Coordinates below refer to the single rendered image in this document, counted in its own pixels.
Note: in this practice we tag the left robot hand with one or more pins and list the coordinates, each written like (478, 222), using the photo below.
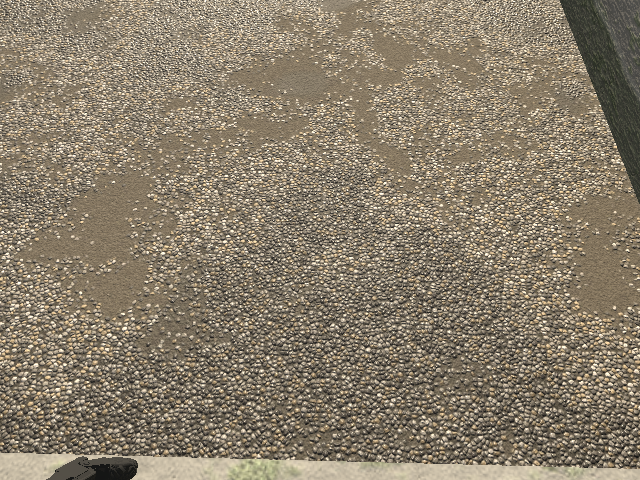
(115, 468)

